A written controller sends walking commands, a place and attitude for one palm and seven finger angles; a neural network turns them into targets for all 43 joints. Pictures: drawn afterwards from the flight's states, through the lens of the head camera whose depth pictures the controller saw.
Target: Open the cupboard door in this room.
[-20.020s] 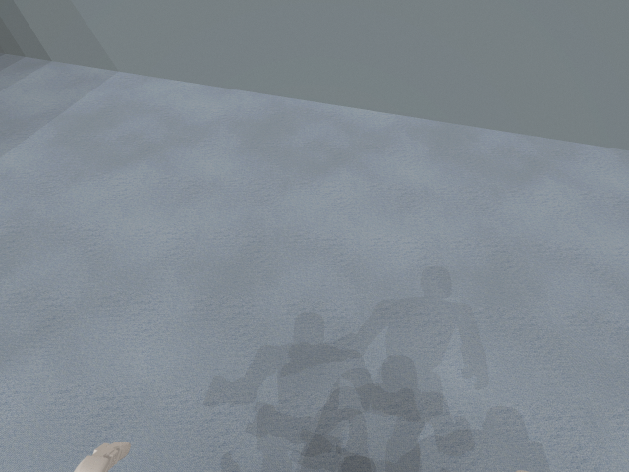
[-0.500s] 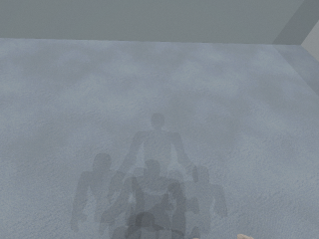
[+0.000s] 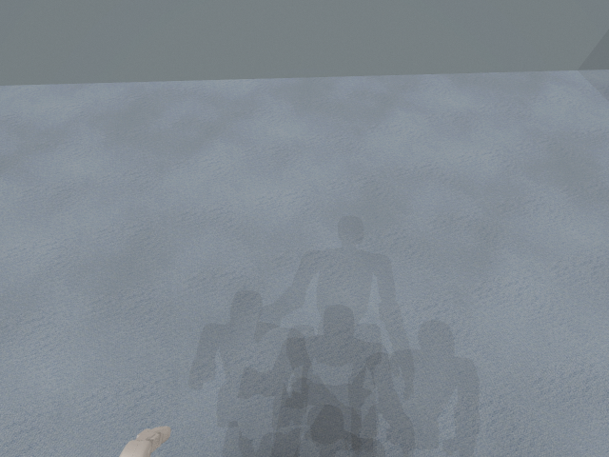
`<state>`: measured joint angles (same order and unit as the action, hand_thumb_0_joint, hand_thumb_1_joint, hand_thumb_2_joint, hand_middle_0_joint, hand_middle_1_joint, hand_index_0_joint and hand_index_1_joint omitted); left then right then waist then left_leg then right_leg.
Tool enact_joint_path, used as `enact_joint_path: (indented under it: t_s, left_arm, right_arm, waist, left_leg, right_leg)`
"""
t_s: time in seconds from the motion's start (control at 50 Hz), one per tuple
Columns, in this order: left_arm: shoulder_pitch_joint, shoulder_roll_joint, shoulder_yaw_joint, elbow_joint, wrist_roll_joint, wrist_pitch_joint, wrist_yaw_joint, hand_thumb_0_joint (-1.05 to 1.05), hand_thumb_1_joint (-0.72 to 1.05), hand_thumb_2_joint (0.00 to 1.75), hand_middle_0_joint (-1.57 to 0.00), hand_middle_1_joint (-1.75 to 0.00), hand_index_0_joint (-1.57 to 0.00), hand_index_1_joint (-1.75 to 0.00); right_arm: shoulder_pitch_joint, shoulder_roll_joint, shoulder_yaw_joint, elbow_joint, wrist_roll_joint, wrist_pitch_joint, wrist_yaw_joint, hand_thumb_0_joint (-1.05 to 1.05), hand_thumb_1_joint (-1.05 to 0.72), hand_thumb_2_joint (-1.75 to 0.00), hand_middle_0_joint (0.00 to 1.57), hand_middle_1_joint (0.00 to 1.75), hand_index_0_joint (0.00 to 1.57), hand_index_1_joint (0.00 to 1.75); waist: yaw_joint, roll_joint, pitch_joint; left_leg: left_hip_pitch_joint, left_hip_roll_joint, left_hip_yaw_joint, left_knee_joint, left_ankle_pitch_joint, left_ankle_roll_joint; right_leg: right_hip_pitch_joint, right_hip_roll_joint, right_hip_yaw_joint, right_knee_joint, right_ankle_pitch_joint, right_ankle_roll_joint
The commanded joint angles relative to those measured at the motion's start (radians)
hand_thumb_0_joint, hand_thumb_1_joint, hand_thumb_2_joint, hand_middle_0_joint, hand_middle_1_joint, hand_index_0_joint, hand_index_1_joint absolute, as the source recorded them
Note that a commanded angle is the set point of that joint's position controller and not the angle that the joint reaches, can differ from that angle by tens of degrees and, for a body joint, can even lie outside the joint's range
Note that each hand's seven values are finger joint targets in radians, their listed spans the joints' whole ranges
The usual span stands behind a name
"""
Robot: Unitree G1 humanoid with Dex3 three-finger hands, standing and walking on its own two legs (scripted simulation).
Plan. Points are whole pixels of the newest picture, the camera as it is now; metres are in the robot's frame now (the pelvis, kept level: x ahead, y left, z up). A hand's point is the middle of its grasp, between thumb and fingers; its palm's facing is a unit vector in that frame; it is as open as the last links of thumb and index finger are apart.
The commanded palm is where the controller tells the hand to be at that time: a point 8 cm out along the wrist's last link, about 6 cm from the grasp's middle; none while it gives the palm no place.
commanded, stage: turn or walk to find it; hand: left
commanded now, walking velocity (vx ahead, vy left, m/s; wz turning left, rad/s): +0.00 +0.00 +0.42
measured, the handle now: out of the picture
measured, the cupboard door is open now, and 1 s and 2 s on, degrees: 0 0 0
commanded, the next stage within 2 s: stand and wait in 0.84 s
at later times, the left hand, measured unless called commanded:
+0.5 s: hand out of the picture -0.07 +0.16 -0.16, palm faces +0.30 -0.92 -0.26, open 7.3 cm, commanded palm none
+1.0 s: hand out of the picture -0.06 +0.22 -0.16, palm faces +0.41 -0.88 -0.25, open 7.4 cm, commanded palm none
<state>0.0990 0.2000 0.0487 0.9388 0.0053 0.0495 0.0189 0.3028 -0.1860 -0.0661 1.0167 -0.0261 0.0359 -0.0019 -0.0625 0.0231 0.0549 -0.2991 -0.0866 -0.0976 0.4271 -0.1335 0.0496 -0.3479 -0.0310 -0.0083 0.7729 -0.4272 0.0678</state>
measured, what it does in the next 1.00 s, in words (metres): steps on the spot, turning left: right foot, then left foot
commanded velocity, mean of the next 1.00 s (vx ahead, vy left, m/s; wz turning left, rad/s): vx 0.00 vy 0.00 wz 0.26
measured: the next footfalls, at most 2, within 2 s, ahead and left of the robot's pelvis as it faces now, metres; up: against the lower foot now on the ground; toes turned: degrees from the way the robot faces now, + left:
right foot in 0.06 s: +0.02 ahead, -0.13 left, +0.00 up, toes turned +0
left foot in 0.58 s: -0.07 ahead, +0.11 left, +0.00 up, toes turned +21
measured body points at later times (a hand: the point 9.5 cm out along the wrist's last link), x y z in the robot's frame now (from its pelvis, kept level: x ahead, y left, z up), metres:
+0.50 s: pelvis -0.04 -0.03 +0.00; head +0.01 -0.03 +0.45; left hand -0.08 +0.21 -0.14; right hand +0.10 -0.27 -0.16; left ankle -0.11 +0.11 -0.70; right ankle -0.02 -0.13 -0.74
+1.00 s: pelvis -0.06 +0.00 +0.00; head -0.04 +0.01 +0.45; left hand -0.08 +0.27 -0.14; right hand +0.09 -0.20 -0.15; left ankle -0.10 +0.09 -0.74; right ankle +0.00 -0.13 -0.70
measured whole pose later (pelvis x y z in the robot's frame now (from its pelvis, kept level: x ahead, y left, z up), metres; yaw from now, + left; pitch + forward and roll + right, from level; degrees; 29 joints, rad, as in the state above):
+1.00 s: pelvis -0.06 +0.00 +0.00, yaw +23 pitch -1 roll +0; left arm 0.14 0.23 0.04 0.98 0.01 0.04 0.02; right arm 0.20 -0.17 -0.04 1.01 -0.02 0.01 -0.01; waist 0.00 -0.01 0.07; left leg -0.18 -0.04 -0.02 0.43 -0.24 0.03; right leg -0.38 -0.07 -0.03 0.84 -0.41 0.08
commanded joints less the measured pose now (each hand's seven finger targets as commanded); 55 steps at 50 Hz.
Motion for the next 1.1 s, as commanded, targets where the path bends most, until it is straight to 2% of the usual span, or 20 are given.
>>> enact_joint_path:
  t_s: [0.0,0.02,0.04,0.06,0.08,0.12,0.18,0.42,0.46,0.52,0.54,0.58,0.6,0.62,0.7,0.88,1.0,1.04,1.06,1.08]
  left_arm:
    - [0.132,0.096,0.024,-0.032,-0.005,-0.031,0.014,0.00,0.90,0.90,-0.20,-0.30,-0.20,-0.30]
    - [0.159,0.129,0.031,-0.027,-0.001,-0.037,0.018,0.00,0.90,0.90,-0.20,-0.30,-0.20,-0.30]
    - [0.173,0.203,0.046,-0.035,0.014,-0.045,0.026,0.00,0.90,0.90,-0.20,-0.30,-0.20,-0.30]
    - [0.140,0.245,0.050,-0.058,0.017,-0.041,0.026,0.00,0.90,0.90,-0.20,-0.30,-0.20,-0.30]
    - [0.085,0.223,0.040,-0.080,0.009,-0.035,0.028,0.00,0.90,0.90,-0.20,-0.30,-0.20,-0.30]
    - [-0.002,0.160,0.034,-0.094,0.004,-0.049,0.025,0.00,0.90,0.90,-0.20,-0.30,-0.20,-0.30]
    - [0.033,0.113,0.018,-0.081,0.003,-0.065,0.019,0.00,0.90,0.90,-0.20,-0.30,-0.20,-0.30]
    - [0.235,0.190,0.042,-0.001,0.027,-0.061,0.015,0.00,0.90,0.90,-0.20,-0.30,-0.20,-0.30]
    - [0.236,0.206,0.046,0.008,0.029,-0.056,0.012,0.00,0.90,0.90,-0.20,-0.30,-0.20,-0.30]
    - [0.196,0.220,0.048,0.012,0.020,-0.049,0.009,0.00,0.90,0.90,-0.20,-0.30,-0.20,-0.30]
    - [0.186,0.201,0.046,0.007,0.012,-0.044,0.008,0.00,0.90,0.90,-0.20,-0.30,-0.20,-0.30]
    - [0.161,0.102,0.014,-0.044,0.008,-0.030,0.003,0.00,0.90,0.90,-0.20,-0.30,-0.20,-0.30]
    - [0.117,0.127,0.019,-0.051,0.012,-0.019,0.007,0.00,0.90,0.90,-0.20,-0.30,-0.20,-0.30]
    - [0.080,0.121,0.022,-0.034,0.015,-0.007,0.011,0.00,0.90,0.90,-0.20,-0.30,-0.20,-0.30]
    - [0.130,0.130,0.029,0.003,0.013,-0.015,-0.009,0.00,0.90,0.90,-0.20,-0.30,-0.20,-0.30]
    - [0.062,0.095,0.007,-0.022,0.009,-0.017,0.002,0.00,0.90,0.90,-0.20,-0.30,-0.20,-0.30]
    - [0.155,0.070,-0.014,0.040,0.007,-0.040,0.003,0.00,0.90,0.90,-0.20,-0.30,-0.20,-0.30]
    - [0.194,0.122,-0.006,0.062,0.013,-0.050,0.006,0.00,0.90,0.90,-0.20,-0.30,-0.20,-0.30]
    - [0.175,0.176,0.004,0.058,0.017,-0.055,0.009,0.00,0.90,0.90,-0.20,-0.30,-0.20,-0.30]
    - [0.160,0.205,0.011,0.047,0.015,-0.052,0.004,0.00,0.90,0.90,-0.20,-0.30,-0.20,-0.30]
  right_arm:
    - [-0.039,-0.185,-0.045,-0.086,0.004,-0.014,-0.009,0.00,-0.90,-0.90,0.20,0.30,0.20,0.30]
    - [-0.034,-0.153,-0.044,-0.088,0.010,-0.011,-0.004,0.00,-0.90,-0.90,0.20,0.30,0.20,0.30]
    - [-0.020,-0.100,-0.037,-0.101,0.018,-0.011,0.000,0.00,-0.90,-0.90,0.20,0.30,0.20,0.30]
    - [-0.044,-0.106,-0.042,-0.119,0.011,-0.008,-0.004,0.00,-0.90,-0.90,0.20,0.30,0.20,0.30]
    - [-0.047,-0.133,-0.051,-0.113,0.000,0.001,0.000,0.00,-0.90,-0.90,0.20,0.30,0.20,0.30]
    - [-0.002,-0.126,-0.053,-0.069,-0.004,0.025,0.007,0.00,-0.90,-0.90,0.20,0.30,0.20,0.30]
    - [0.045,-0.097,-0.045,-0.044,0.000,0.025,0.013,0.00,-0.90,-0.90,0.20,0.30,0.20,0.30]
    - [-0.176,-0.096,-0.008,-0.099,0.015,0.009,0.007,0.00,-0.90,-0.90,0.20,0.30,0.20,0.30]
    - [-0.186,-0.095,-0.004,-0.107,0.021,0.000,0.006,0.00,-0.90,-0.90,0.20,0.30,0.20,0.30]
    - [-0.124,-0.113,-0.003,-0.092,0.020,-0.009,0.005,0.00,-0.90,-0.90,0.20,0.30,0.20,0.30]
    - [-0.091,-0.145,-0.010,-0.082,0.018,-0.019,0.007,0.00,-0.90,-0.90,0.20,0.30,0.20,0.30]
    - [-0.031,-0.305,-0.047,-0.078,0.011,-0.024,-0.001,0.00,-0.90,-0.90,0.20,0.30,0.20,0.30]
    - [-0.015,-0.301,-0.043,-0.066,0.008,-0.015,-0.003,0.00,-0.90,-0.90,0.20,0.30,0.20,0.30]
    - [-0.050,-0.263,-0.033,-0.065,0.004,-0.020,-0.014,0.00,-0.90,-0.90,0.20,0.30,0.20,0.30]
    - [-0.150,-0.217,-0.016,-0.099,0.009,-0.030,-0.021,0.00,-0.90,-0.90,0.20,0.30,0.20,0.30]
    - [-0.065,-0.177,-0.018,-0.077,0.006,-0.039,-0.023,0.00,-0.90,-0.90,0.20,0.30,0.20,0.30]
    - [-0.073,-0.153,-0.011,-0.022,0.008,-0.048,-0.030,0.00,-0.90,-0.90,0.20,0.30,0.20,0.30]
    - [-0.052,-0.106,-0.005,-0.010,0.020,-0.045,-0.028,0.00,-0.90,-0.90,0.20,0.30,0.20,0.30]
    - [-0.035,-0.061,0.003,-0.020,0.024,-0.041,-0.025,0.00,-0.90,-0.90,0.20,0.30,0.20,0.30]
    - [-0.053,-0.061,0.004,-0.030,0.019,-0.031,-0.028,0.00,-0.90,-0.90,0.20,0.30,0.20,0.30]
  waist:
    - [0.080,0.085,-0.122]
    - [0.088,0.014,-0.118]
    - [0.096,-0.192,-0.121]
    - [0.102,-0.289,-0.057]
    - [0.075,-0.182,-0.026]
    - [0.025,-0.168,0.038]
    - [0.013,-0.152,0.019]
    - [0.119,-0.228,-0.069]
    - [0.122,-0.252,-0.088]
    - [0.071,-0.244,-0.115]
    - [0.046,-0.163,-0.137]
    - [0.009,0.269,-0.137]
    - [-0.003,0.166,-0.119]
    - [0.002,0.234,-0.067]
    - [0.064,0.125,-0.048]
    - [0.042,0.111,-0.077]
    - [0.087,0.092,-0.092]
    - [0.094,-0.048,-0.080]
    - [0.071,-0.194,-0.049]
    - [0.075,-0.241,0.008]
  left_leg:
    - [-0.040,0.219,-0.304,-0.073,0.010,0.067]
    - [-0.147,0.166,-0.252,-0.021,-0.091,0.018]
    - [-0.321,0.062,-0.107,0.177,-0.267,-0.044]
    - [-0.343,-0.012,0.009,0.415,-0.405,-0.078]
    - [-0.290,0.029,-0.013,0.568,-0.389,-0.070]
    - [-0.263,0.065,-0.003,0.725,-0.290,-0.082]
    - [-0.275,0.080,0.033,0.785,-0.189,-0.106]
    - [-0.168,0.117,0.124,0.410,-0.350,-0.123]
    - [-0.105,0.107,0.151,0.297,-0.351,-0.110]
    - [0.070,0.093,0.186,0.070,-0.147,-0.094]
    - [0.190,0.125,0.153,-0.056,-0.012,-0.080]
    - [0.365,0.483,-0.257,-0.089,0.531,0.091]
    - [0.276,0.505,-0.192,-0.073,0.498,0.148]
    - [0.186,0.438,-0.181,-0.109,0.436,0.125]
    - [0.228,0.320,-0.078,-0.084,0.428,0.087]
    - [0.236,0.324,-0.137,-0.089,0.407,0.124]
    - [0.146,0.281,-0.064,-0.028,0.250,0.071]
    - [0.043,0.205,0.021,0.088,0.031,-0.015]
    - [-0.063,0.132,0.092,0.162,-0.192,-0.055]
    - [-0.073,0.101,0.123,0.245,-0.372,-0.070]
  right_leg:
    - [0.223,0.012,-0.016,-0.321,0.162,-0.026]
    - [0.339,-0.046,0.027,-0.431,0.187,-0.044]
    - [0.433,-0.266,0.259,-0.526,0.038,-0.116]
    - [0.277,-0.444,0.398,-0.580,0.054,-0.204]
    - [0.134,-0.435,0.323,-0.576,0.076,-0.230]
    - [0.038,-0.320,0.199,-0.574,0.077,-0.179]
    - [0.127,-0.239,0.035,-0.500,0.339,-0.141]
    - [0.328,-0.323,0.005,-0.376,0.700,-0.223]
    - [0.329,-0.328,-0.004,-0.341,0.729,-0.221]
    - [0.246,-0.299,-0.076,-0.263,0.640,-0.150]
    - [0.170,-0.271,-0.116,-0.174,0.550,-0.103]
    - [-0.206,-0.089,-0.143,0.162,-0.211,0.006]
    - [-0.163,-0.099,-0.076,0.254,-0.214,-0.009]
    - [-0.162,-0.107,-0.026,0.278,-0.159,-0.006]
    - [-0.205,-0.078,-0.027,0.352,0.016,0.012]
    - [-0.148,-0.057,-0.006,0.202,0.014,0.022]
    - [0.147,-0.021,-0.033,-0.266,0.179,-0.017]
    - [0.264,-0.104,0.080,-0.409,0.370,-0.044]
    - [0.277,-0.244,0.261,-0.444,0.478,-0.113]
    - [0.184,-0.329,0.306,-0.474,0.530,-0.198]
